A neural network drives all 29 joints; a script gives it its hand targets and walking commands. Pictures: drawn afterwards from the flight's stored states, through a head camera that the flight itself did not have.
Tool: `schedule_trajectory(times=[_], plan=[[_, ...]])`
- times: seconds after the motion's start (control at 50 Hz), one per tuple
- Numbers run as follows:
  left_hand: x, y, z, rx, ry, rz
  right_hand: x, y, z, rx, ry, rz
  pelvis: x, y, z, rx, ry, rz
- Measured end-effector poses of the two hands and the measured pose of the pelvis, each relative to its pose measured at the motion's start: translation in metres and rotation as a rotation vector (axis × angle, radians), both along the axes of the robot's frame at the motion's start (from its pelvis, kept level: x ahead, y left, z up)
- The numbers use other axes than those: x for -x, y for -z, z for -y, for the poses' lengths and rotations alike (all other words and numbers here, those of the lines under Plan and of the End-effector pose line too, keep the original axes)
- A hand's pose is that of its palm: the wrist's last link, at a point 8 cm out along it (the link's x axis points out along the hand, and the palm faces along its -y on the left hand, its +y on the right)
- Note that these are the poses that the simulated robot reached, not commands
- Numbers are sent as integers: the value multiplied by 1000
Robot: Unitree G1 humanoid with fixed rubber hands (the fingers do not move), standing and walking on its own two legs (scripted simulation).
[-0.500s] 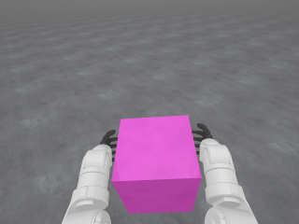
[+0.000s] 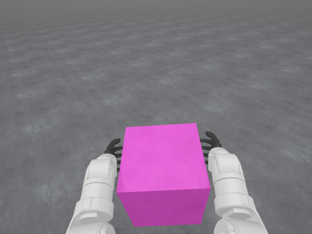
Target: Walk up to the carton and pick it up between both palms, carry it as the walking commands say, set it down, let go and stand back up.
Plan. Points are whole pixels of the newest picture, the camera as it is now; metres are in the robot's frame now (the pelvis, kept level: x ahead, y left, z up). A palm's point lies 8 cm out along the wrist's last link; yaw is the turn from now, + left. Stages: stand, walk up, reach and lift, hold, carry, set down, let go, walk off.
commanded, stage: hold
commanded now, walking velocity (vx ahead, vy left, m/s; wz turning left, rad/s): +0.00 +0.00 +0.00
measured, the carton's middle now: (164, 176) +0.30 -0.01 -0.01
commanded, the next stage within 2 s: carry in 0.58 s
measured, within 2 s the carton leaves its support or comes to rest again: neither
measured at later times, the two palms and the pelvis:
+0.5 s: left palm (109, 161) +0.30 +0.15 +0.07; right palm (215, 155) +0.30 -0.15 +0.08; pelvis +0.00 +0.00 +0.00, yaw +0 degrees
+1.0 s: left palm (121, 132) +0.37 +0.12 +0.11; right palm (221, 128) +0.38 -0.18 +0.12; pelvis +0.07 -0.02 +0.01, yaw +0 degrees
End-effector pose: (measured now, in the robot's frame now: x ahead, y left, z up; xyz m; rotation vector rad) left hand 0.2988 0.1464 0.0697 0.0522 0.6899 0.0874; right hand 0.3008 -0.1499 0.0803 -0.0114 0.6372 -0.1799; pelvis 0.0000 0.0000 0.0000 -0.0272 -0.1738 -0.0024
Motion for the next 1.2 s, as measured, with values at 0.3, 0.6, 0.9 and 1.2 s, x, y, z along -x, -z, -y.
schedule_trajectory(times=[0.3,0.6,0.9,1.2], plan=[[0,0,0,-2,-1,1,0,0,0,-2,-1,1,0,0,0,0,0,0],[0,0,-1,0,-6,2,-1,1,-1,-1,-5,2,0,0,0,0,0,-3],[-51,-42,39,2,-14,76,-46,-33,40,-66,43,80,-33,-6,26,-46,10,-201],[-155,-36,30,79,-92,40,-154,-26,32,-104,51,44,-167,1,24,-41,24,-314]])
